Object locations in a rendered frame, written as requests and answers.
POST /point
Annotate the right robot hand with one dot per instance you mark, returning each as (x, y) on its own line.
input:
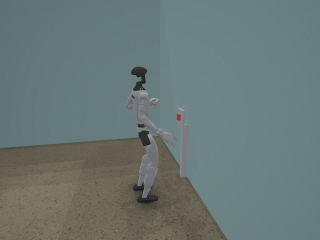
(167, 137)

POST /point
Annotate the right robot upper arm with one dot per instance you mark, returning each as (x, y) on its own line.
(143, 98)

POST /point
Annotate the left robot hand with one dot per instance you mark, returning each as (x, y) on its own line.
(154, 102)

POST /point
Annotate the right robot forearm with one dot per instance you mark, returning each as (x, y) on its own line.
(148, 124)

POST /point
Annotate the left robot thigh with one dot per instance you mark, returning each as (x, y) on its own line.
(145, 159)

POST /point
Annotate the panel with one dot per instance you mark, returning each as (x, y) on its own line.
(183, 142)

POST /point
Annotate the left robot upper arm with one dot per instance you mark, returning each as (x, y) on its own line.
(129, 102)

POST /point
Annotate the left robot foot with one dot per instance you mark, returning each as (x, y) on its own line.
(136, 187)

